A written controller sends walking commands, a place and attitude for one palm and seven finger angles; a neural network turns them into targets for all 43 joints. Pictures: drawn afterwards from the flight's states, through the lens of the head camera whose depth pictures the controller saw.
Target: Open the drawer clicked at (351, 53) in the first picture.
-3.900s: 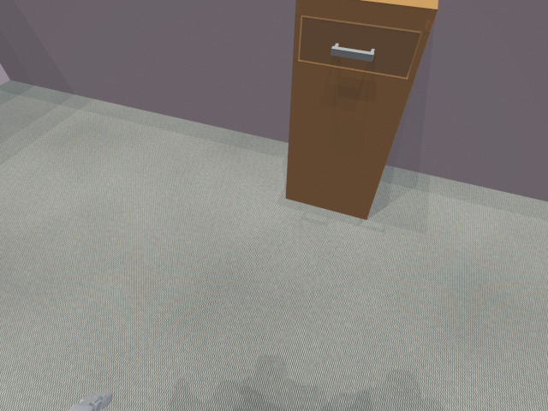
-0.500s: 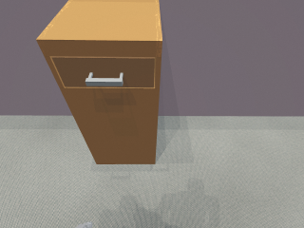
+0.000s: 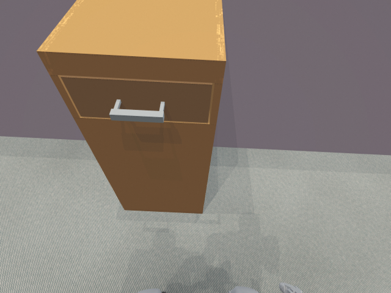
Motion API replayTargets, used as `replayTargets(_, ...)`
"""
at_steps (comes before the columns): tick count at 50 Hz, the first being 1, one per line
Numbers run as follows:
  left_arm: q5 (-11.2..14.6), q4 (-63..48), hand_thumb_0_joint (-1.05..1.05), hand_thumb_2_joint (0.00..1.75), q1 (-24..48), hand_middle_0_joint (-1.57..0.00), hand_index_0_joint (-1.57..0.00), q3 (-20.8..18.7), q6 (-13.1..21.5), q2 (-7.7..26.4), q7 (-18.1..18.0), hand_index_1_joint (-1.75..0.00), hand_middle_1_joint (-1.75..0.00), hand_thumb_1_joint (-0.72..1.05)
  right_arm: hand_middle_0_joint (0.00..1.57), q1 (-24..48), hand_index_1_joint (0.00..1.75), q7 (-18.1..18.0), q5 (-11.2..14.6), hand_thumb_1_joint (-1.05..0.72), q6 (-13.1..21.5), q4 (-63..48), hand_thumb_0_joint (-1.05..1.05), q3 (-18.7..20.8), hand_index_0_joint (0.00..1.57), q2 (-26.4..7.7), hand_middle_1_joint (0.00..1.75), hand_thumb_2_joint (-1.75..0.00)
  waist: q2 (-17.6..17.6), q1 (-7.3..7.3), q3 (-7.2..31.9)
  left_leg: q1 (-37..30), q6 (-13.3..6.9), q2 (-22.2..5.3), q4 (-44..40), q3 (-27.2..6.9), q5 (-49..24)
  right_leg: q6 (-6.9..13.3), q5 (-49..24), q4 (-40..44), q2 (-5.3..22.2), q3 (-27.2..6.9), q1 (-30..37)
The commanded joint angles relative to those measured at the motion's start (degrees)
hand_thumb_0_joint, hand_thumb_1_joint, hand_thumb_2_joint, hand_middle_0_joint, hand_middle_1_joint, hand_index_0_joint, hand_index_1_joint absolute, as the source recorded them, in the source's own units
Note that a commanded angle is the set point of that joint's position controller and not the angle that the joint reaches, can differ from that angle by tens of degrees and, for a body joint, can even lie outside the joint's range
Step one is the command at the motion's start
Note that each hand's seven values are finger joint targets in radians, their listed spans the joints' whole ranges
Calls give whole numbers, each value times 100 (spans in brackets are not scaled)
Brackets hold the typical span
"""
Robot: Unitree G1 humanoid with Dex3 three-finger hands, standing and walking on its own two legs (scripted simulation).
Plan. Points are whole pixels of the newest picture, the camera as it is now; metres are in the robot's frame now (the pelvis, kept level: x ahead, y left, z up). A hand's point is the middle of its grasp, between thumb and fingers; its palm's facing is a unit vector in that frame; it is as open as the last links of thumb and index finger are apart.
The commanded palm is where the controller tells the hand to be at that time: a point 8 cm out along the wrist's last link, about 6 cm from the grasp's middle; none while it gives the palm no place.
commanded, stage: come to a stop and stand still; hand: left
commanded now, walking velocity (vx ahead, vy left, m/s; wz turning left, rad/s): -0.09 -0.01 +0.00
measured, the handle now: (138, 110) +0.52 +0.20 +0.03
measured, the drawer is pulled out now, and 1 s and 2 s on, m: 0.00 0.00 0.00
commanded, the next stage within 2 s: look again from close up in 1.08 s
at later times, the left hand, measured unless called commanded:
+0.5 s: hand out of the picture +0.00 +0.12 -0.14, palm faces +0.12 -0.95 -0.30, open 7.3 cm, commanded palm none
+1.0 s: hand out of the picture -0.06 +0.14 -0.17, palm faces +0.08 -0.98 -0.19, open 7.3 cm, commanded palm none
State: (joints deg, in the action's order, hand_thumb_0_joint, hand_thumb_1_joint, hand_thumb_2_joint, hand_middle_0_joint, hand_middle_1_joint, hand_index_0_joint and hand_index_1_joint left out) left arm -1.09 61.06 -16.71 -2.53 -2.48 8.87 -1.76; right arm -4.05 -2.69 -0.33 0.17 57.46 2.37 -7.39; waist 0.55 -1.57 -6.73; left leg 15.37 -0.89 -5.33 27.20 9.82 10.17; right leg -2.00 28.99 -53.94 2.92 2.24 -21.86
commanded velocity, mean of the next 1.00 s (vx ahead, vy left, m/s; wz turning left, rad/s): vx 0.03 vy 0.09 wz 0.00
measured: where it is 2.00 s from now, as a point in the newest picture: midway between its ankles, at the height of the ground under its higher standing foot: outside the picture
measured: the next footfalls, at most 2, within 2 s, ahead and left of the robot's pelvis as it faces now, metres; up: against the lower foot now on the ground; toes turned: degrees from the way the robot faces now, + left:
right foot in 0.16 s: +0.05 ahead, -0.17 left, +0.00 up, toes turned -5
left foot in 0.72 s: -0.06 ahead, +0.09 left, +0.00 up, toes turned +5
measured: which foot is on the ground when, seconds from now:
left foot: down 0.00-0.16, up 0.18-0.70, down 0.72-1.00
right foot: up 0.00-0.14, down 0.16-0.72, up 0.74-0.92, down 0.94-1.00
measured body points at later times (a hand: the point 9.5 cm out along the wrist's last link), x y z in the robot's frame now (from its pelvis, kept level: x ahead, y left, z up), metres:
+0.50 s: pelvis -0.04 -0.08 +0.01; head -0.02 -0.12 +0.46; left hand +0.00 +0.17 -0.12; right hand -0.03 -0.33 -0.17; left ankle -0.10 +0.09 -0.66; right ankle +0.01 -0.16 -0.74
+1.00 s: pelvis -0.04 -0.02 +0.00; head -0.02 -0.03 +0.45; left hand -0.07 +0.19 -0.16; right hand -0.04 -0.24 -0.17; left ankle -0.10 +0.09 -0.74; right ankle -0.06 -0.14 -0.74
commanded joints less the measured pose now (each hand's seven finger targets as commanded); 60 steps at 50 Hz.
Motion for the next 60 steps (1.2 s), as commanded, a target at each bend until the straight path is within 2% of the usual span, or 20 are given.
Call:
replayTargets(1,11,-419,0,90,-366,-20,-20,-192,-7,335,3,-30,-30,90,20,-478,30,-27,-91,-90,-94,-147,0,349,20,-1250,30,-90,-894,147,1322,-1045,-866,-1507,-440,-838,-3655,4,-284,-97,79,-138,-148)
replayTargets(4,22,-403,0,90,-655,-20,-20,-178,29,269,9,-30,-30,90,20,-24,30,83,-113,-90,-150,-273,0,355,20,-1204,30,-90,-1263,-59,1085,-66,-641,-1304,-441,-765,-1653,82,-864,1044,100,88,738)
replayTargets(6,-32,-285,0,90,-982,-20,-20,-185,117,434,-11,-30,-30,90,20,-24,30,160,-71,-90,-206,-279,0,300,20,-985,30,-90,-617,-254,880,685,-231,-724,66,-578,381,30,-1775,2397,112,133,1450)
replayTargets(7,-107,-353,0,90,-789,-20,-20,-195,194,842,-43,-30,-30,90,20,-267,30,208,-26,-90,-255,-275,0,233,20,-583,30,-90,776,-163,549,949,140,-3,1032,-215,1601,192,-1433,3465,869,-875,998)
replayTargets(8,-119,-599,0,90,-382,-20,-20,-206,201,1283,-33,-30,-30,90,20,-279,30,236,-22,-90,-320,-431,0,215,20,-421,30,-90,1737,-105,204,1072,201,345,2032,-527,2175,653,-1024,4280,1873,-2224,108)
replayTargets(9,-87,-725,0,90,-183,-20,-20,-215,170,1395,-24,-30,-30,90,20,-267,30,252,-58,-90,-393,-424,0,262,20,-657,30,-90,1244,-118,115,848,139,249,2615,-1018,2045,907,278,4633,2047,-2308,-536)
replayTargets(11,-96,-841,0,90,316,-20,-20,-323,156,1439,-62,-30,-30,90,20,-411,30,296,-103,-90,-469,-325,0,291,20,-771,30,-90,1396,22,-163,1174,103,283,3366,-1202,1436,712,1224,4849,1901,-2440,-813)
replayTargets(15,-22,-890,0,90,461,-20,-20,-299,234,1210,-65,-30,-30,90,20,-1149,30,337,-138,-90,-391,-1,0,311,20,-955,30,-90,813,155,354,1394,279,350,3721,-1144,513,579,-449,4242,1484,-1279,413)
replayTargets(23,-49,-617,0,90,-237,-20,-20,-296,276,1139,-87,-30,-30,90,20,-1041,30,324,-139,-90,-345,-111,0,219,20,-823,30,-90,771,-226,603,1373,384,285,2593,-1072,961,888,-763,4288,1665,-1500,1471)
replayTargets(32,-66,-415,0,90,181,-20,-20,-317,181,1189,-22,-30,-30,90,20,-1993,30,233,-42,-90,-153,238,0,67,20,-555,30,-90,1076,133,889,-534,128,512,12,-544,863,748,-703,4216,1182,-996,769)
replayTargets(34,10,-349,0,90,262,-20,-20,-227,140,919,-1,-30,-30,90,20,-2317,30,171,-43,-90,-67,407,0,31,20,-608,30,-90,417,277,852,-1199,75,333,-908,-722,511,420,-526,3596,727,-590,242)
replayTargets(36,54,-376,0,90,155,-20,-20,-105,94,377,35,-30,-30,90,20,-1799,30,122,-102,-90,-44,151,0,108,20,-1163,30,-90,-1367,133,208,-60,-377,-1109,-2076,-2422,2036,120,-652,2250,59,256,-196)
replayTargets(38,-20,-239,0,90,40,-20,-20,-101,106,337,92,-30,-30,90,20,-1055,30,73,-123,-90,-49,3,0,24,20,-1114,30,-90,-1006,-115,-79,1088,-589,-1035,-2301,-2288,2245,129,-883,1297,18,87,415)
replayTargets(41,-37,-1,0,90,-165,-20,-20,-39,112,354,81,-30,-30,90,20,-921,30,33,-71,-90,1,143,0,-67,20,-828,30,-90,-1289,-130,-132,579,-511,-592,-1886,-1609,976,140,-890,1046,65,-53,257)
replayTargets(44,20,33,0,90,-105,-20,-20,70,246,246,52,-30,-30,90,20,-1392,30,-4,-67,-90,70,397,0,-92,20,-753,30,-90,-777,27,209,-676,-515,-475,-992,-1396,-1480,63,-1170,2493,53,17,302)
replayTargets(46,39,207,0,90,-374,-20,-20,85,325,333,9,-30,-30,90,20,-1595,30,-21,-12,-90,123,499,0,-88,20,-681,30,-90,-259,38,552,-746,-276,-302,-418,-1212,-2186,123,-2764,3199,208,-252,1072)
replayTargets(51,62,355,0,90,-425,-20,-20,113,405,426,-86,-30,-30,90,20,-1652,30,-15,13,-90,111,611,0,-95,20,-598,30,-90,805,161,1037,-814,19,-84,-327,-979,-1583,398,-4650,2829,522,-426,1672)
replayTargets(58,67,358,0,90,-222,-20,-20,140,317,359,-78,-30,-30,90,20,-1562,30,-27,-12,-90,95,786,0,-174,20,-479,30,-90,-104,143,387,-707,-16,-113,-642,-1017,-1195,331,-3303,3155,357,-398,1339)
replayTargets(59,-1,513,0,90,-801,-20,-20,133,464,622,-289,-30,-30,90,20,-972,30,104,46,-90,159,297,0,-121,20,-780,30,-90,336,-122,111,-76,138,-124,465,-817,-641,270,-4791,3116,659,-675,1190)
replayTargets(60,6,399,0,90,-559,-20,-20,151,561,803,-228,-30,-30,90,20,-1066,30,156,38,-90,88,100,0,-166,20,-677,30,-90,249,205,203,-81,125,28,218,-808,-16,433,-5218,2968,819,-631,1257)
